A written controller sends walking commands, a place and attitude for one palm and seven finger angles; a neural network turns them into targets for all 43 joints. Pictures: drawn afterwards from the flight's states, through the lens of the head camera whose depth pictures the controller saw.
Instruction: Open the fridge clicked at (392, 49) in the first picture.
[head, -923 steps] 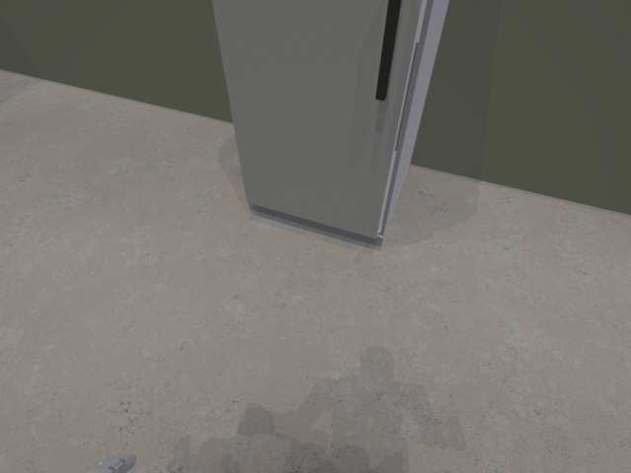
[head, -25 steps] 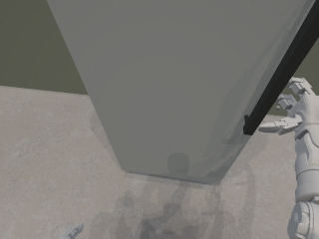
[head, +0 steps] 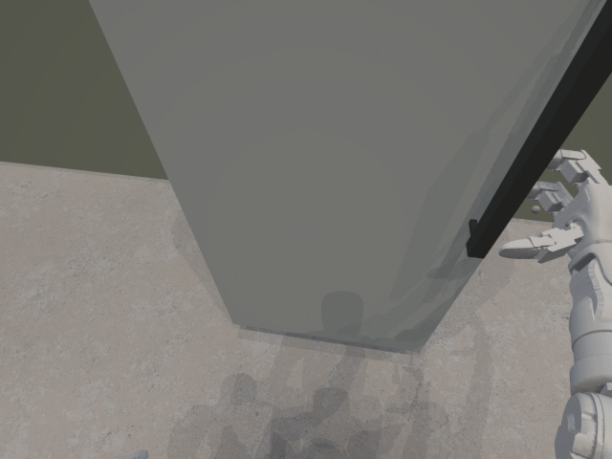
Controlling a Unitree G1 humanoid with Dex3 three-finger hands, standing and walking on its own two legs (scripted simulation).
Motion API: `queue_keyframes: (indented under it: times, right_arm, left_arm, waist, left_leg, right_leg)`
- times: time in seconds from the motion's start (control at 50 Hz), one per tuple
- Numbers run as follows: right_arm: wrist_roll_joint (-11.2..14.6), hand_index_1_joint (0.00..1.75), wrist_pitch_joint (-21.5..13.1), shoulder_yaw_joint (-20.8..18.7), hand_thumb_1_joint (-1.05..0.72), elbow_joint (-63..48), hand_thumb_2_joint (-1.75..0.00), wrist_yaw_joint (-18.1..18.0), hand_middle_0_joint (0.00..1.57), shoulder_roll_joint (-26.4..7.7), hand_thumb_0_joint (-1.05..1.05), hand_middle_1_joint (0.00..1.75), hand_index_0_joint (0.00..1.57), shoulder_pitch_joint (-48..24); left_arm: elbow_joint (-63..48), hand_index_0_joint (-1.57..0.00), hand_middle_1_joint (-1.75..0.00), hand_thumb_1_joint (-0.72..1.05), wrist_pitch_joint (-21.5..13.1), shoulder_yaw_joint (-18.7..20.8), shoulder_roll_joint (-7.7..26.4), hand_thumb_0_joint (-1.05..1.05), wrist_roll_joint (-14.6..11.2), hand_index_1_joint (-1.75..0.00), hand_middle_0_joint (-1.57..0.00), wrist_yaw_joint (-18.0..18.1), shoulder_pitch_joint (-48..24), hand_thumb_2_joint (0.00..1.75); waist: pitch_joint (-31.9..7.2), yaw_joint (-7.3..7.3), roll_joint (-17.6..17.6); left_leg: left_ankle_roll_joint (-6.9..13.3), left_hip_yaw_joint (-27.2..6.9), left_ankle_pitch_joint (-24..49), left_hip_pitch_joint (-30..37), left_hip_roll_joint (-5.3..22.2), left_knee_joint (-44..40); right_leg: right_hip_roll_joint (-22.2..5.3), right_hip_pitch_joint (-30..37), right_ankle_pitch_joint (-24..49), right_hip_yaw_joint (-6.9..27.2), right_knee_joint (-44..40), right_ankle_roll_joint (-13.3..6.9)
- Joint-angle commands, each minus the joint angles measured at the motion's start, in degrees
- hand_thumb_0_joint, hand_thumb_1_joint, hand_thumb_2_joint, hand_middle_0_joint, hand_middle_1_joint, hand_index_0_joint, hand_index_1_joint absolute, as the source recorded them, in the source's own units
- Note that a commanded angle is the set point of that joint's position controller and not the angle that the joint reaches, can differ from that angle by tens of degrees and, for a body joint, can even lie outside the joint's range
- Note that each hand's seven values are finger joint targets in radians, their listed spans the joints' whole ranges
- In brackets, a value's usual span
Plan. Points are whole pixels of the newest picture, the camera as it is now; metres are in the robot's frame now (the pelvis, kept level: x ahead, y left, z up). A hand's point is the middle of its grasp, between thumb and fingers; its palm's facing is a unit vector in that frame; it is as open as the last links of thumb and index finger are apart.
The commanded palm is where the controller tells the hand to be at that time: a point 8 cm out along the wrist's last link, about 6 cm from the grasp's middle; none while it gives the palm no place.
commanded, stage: slide the fingers in behind the handle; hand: right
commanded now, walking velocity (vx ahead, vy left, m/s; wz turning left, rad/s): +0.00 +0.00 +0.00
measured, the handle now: (527, 149) +0.48 -0.21 +0.16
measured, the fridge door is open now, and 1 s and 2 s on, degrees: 0 0 0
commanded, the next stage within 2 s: grip the handle and tug to test in 1.44 s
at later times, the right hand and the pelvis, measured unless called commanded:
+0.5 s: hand (511, 209) +0.42 -0.20 +0.12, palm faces +0.04 +1.00 +0.01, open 14.0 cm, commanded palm +0.39 -0.25 +0.11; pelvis +0.00 +0.00 +0.00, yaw -1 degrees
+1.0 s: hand (499, 209) +0.42 -0.18 +0.12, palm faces +0.07 +1.00 +0.00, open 14.1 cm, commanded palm +0.39 -0.22 +0.11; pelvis +0.00 +0.01 +0.00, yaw -1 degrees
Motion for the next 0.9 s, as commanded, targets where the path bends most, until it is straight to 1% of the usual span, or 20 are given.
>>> queue_keyframes:
  times: [0.0,0.06,0.12,0.14,0.2,0.24,0.3,0.32,0.4,0.5,0.56,0.62,0.66,0.68,0.72,0.74,0.76,0.8,0.82,0.88]
  right_arm:
    - [0.94,1.2,-3.13,-1.47,0.5,-16.43,-0.3,-1.35,0.3,-12.47,0.0,1.2,0.3,-22.25]
    - [0.77,1.2,-2.95,-2.31,0.5,-18.3,-0.3,-2.69,0.3,-12.51,0.0,1.2,0.3,-20.1]
    - [0.69,1.2,-2.83,-0.22,0.5,-20.02,-0.3,-3.17,0.3,-10.32,0.0,1.2,0.3,-20.28]
    - [0.43,1.2,-2.55,-1.14,0.5,-19.43,-0.3,-3.45,0.3,-11.16,0.0,1.2,0.3,-19.95]
    - [0.28,1.2,-1.61,2.26,0.5,-17.14,-0.3,-3.66,0.3,-7.57,0.0,1.2,0.3,-22.64]
    - [0.16,1.2,-2.04,1.16,0.5,-18.01,-0.3,-4.34,0.3,-8.4,0.0,1.2,0.3,-22.81]
    - [-0.46,1.2,-2.31,4.13,0.5,-17.31,-0.3,-5.02,0.3,-5.45,0.0,1.2,0.3,-25.41]
    - [-0.34,1.2,-2.49,3.78,0.5,-16.81,-0.3,-5.38,0.3,-5.53,0.0,1.2,0.3,-25.76]
    - [-0.8,1.2,-2.8,2.19,0.5,-16.68,-0.3,-6.09,0.3,-6.82,0.0,1.2,0.3,-23.76]
    - [-0.82,1.2,-2.58,1.58,0.5,-17.56,-0.3,-6.42,0.3,-7.34,0.0,1.2,0.3,-21.79]
    - [-0.71,1.2,-2.3,1.61,0.5,-16.77,-0.3,-6.69,0.3,-7.31,0.0,1.2,0.3,-22.8]
    - [-0.65,1.2,-2.94,2.29,0.5,-18.74,-0.3,-6.77,0.3,-6.68,0.0,1.2,0.3,-23.62]
    - [-0.95,1.2,-3.51,2.32,0.5,-19.87,-0.3,-6.91,0.3,-6.75,0.0,1.2,0.3,-23.93]
    - [-0.93,1.2,-3.57,3.78,0.5,-20.16,-0.3,-6.85,0.3,-4.75,0.0,1.2,0.3,-23.66]
    - [-0.62,1.2,-3.35,4.0,0.5,-18.22,-0.3,-7.08,0.3,-4.18,0.0,1.2,0.3,-23.13]
    - [-0.48,1.2,-3.02,2.37,0.5,-17.35,-0.3,-7.1,0.3,-5.64,0.0,1.2,0.3,-21.86]
    - [-0.51,1.2,-2.74,1.21,0.5,-17.45,-0.3,-7.17,0.3,-7.01,0.0,1.2,0.3,-20.91]
    - [-0.64,1.2,-2.44,2.88,0.5,-18.18,-0.3,-7.14,0.3,-5.13,0.0,1.2,0.3,-22.49]
    - [-0.88,1.2,-2.73,1.9,0.5,-18.53,-0.3,-7.39,0.3,-6.68,0.0,1.2,0.3,-21.44]
    - [-1.06,1.2,-2.79,4.33,0.5,-18.9,-0.3,-7.44,0.3,-3.83,0.0,1.2,0.3,-22.03]
  left_arm:
    - [-6.29,-0.2,-0.3,0.9,-2.94,3.56,8.46,0.0,0.03,-0.3,-0.2,0.54,0.22,0.9]
    - [-6.28,-0.2,-0.3,0.9,-3.16,3.58,8.31,0.0,0.24,-0.3,-0.2,0.39,-0.09,0.9]
    - [-6.37,-0.2,-0.3,0.9,-3.37,3.52,8.06,0.0,0.17,-0.3,-0.2,0.42,-0.59,0.9]
    - [-6.18,-0.2,-0.3,0.9,-3.37,3.47,8.17,0.0,0.18,-0.3,-0.2,0.44,-0.78,0.9]
    - [-5.9,-0.2,-0.3,0.9,-3.56,3.09,7.86,0.0,0.01,-0.3,-0.2,0.5,-1.59,0.9]
    - [-6.06,-0.2,-0.3,0.9,-3.77,3.26,8.02,0.0,0.16,-0.3,-0.2,0.48,-1.62,0.9]
    - [-5.45,-0.2,-0.3,0.9,-4.07,3.09,7.68,0.0,0.2,-0.3,-0.2,0.3,-1.86,0.9]
    - [-5.14,-0.2,-0.3,0.9,-4.04,3.26,7.83,0.0,0.36,-0.3,-0.2,0.22,-1.25,0.9]
    - [-5.5,-0.2,-0.3,0.9,-4.1,3.23,7.69,0.0,0.46,-0.3,-0.2,-0.1,-1.85,0.9]
    - [-6.15,-0.2,-0.3,0.9,-3.64,3.24,7.6,0.0,0.33,-0.3,-0.2,-0.45,-2.14,0.9]
    - [-6.03,-0.2,-0.3,0.9,-3.41,3.15,7.53,0.0,0.28,-0.3,-0.2,-0.29,-2.08,0.9]
    - [-5.98,-0.2,-0.3,0.9,-3.54,3.4,7.51,0.0,0.29,-0.3,-0.2,-0.23,-1.78,0.9]
    - [-5.63,-0.2,-0.3,0.9,-3.64,3.49,7.32,0.0,0.32,-0.3,-0.2,-0.28,-1.82,0.9]
    - [-5.65,-0.2,-0.3,0.9,-3.79,3.45,7.11,0.0,0.26,-0.3,-0.2,-0.41,-1.99,0.9]
    - [-5.03,-0.2,-0.3,0.9,-3.83,3.6,7.27,0.0,0.34,-0.3,-0.2,-0.46,-1.49,0.9]
    - [-5.04,-0.2,-0.3,0.9,-3.79,3.66,7.53,0.0,0.35,-0.3,-0.2,-0.45,-1.54,0.9]
    - [-5.19,-0.2,-0.3,0.9,-3.67,3.7,7.57,0.0,0.3,-0.3,-0.2,-0.35,-1.66,0.9]
    - [-5.36,-0.2,-0.3,0.9,-3.67,3.57,7.2,0.0,0.27,-0.3,-0.2,-0.43,-1.95,0.9]
    - [-5.27,-0.2,-0.3,0.9,-3.54,3.68,7.39,0.0,0.35,-0.3,-0.2,-0.48,-1.47,0.9]
    - [-5.45,-0.2,-0.3,0.9,-3.61,3.62,7.1,0.0,0.18,-0.3,-0.2,-0.65,-2.03,0.9]
  waist:
    - [-18.43,-0.97,-4.62]
    - [-18.98,-1.58,-3.53]
    - [-18.33,-1.0,-3.44]
    - [-17.87,-1.27,-3.33]
    - [-13.93,-0.03,-2.8]
    - [-16.59,-0.94,-2.83]
    - [-16.46,-0.09,-4.51]
    - [-16.63,0.25,-1.69]
    - [-18.67,-1.34,-2.72]
    - [-17.7,-1.72,-1.93]
    - [-15.72,-1.25,-0.88]
    - [-17.53,-1.05,-0.59]
    - [-18.68,-1.34,-3.69]
    - [-18.68,-1.02,-5.08]
    - [-16.66,-0.4,-0.98]
    - [-17.09,-1.16,0.09]
    - [-17.28,-1.56,-0.29]
    - [-16.78,-1.19,-1.82]
    - [-17.13,-1.49,-0.58]
    - [-16.29,-0.97,-2.23]
  left_leg:
    - [0.04,-1.81,17.49,3.32,-0.95,-4.03]
    - [0.05,-1.85,19.05,4.67,-1.0,-3.87]
    - [0.1,-1.68,19.4,4.38,-0.89,-3.85]
    - [0.05,-1.79,19.27,4.1,-0.95,-3.92]
    - [-0.04,-1.51,15.97,1.89,-0.83,-4.62]
    - [0.18,-1.67,16.5,2.94,-0.75,-4.25]
    - [0.3,-1.23,15.23,0.72,-0.7,-4.02]
    - [0.2,-1.18,15.64,1.24,-0.75,-4.15]
    - [0.19,-1.64,18.04,3.7,-0.53,-3.53]
    - [0.11,-1.93,18.87,5.35,-0.53,-3.75]
    - [-0.06,-2.32,18.84,5.67,-0.58,-4.31]
    - [0.06,-2.33,18.28,6.34,-0.61,-4.41]
    - [0.07,-2.47,19.42,5.95,-0.63,-4.07]
    - [0.13,-2.29,18.92,4.9,-0.64,-4.14]
    - [-0.02,-2.13,18.41,4.94,-0.8,-4.6]
    - [-0.14,-2.4,19.07,6.25,-0.72,-4.58]
    - [-0.23,-2.76,19.7,7.13,-0.55,-4.72]
    - [-0.21,-2.61,19.75,6.59,-0.49,-4.75]
    - [-0.14,-2.78,20.29,7.68,-0.45,-4.66]
    - [-0.14,-2.6,19.38,5.96,-0.53,-4.8]
  right_leg:
    - [0.85,17.42,17.61,5.14,-4.92,-0.3]
    - [0.88,17.85,19.35,5.15,-4.94,-0.25]
    - [0.77,18.65,20.37,5.03,-4.79,-0.28]
    - [0.75,18.38,19.9,5.16,-4.99,-0.16]
    - [0.82,17.13,15.79,5.39,-5.66,-0.02]
    - [0.93,18.18,16.69,5.63,-5.49,0.0]
    - [0.77,19.96,16.87,6.41,-5.33,0.49]
    - [0.73,19.6,17.14,6.4,-4.97,0.18]
    - [1.08,18.88,18.43,5.73,-4.93,0.39]
    - [1.3,16.82,17.52,5.04,-5.11,0.15]
    - [1.49,15.14,15.85,4.61,-5.21,-0.25]
    - [1.41,16.14,15.82,4.63,-5.08,-0.3]
    - [1.46,17.65,17.12,4.63,-5.08,-0.1]
    - [1.49,18.69,17.2,4.68,-5.03,0.03]
    - [1.37,17.07,16.14,4.75,-4.87,-0.34]
    - [1.52,15.84,15.7,4.51,-5.21,-0.34]
    - [1.67,15.28,15.62,4.07,-5.24,-0.45]
    - [1.79,15.6,15.49,3.89,-5.36,-0.43]
    - [1.72,15.24,16.09,3.93,-5.03,-0.56]
    - [1.75,15.9,15.42,4.02,-5.34,-0.38]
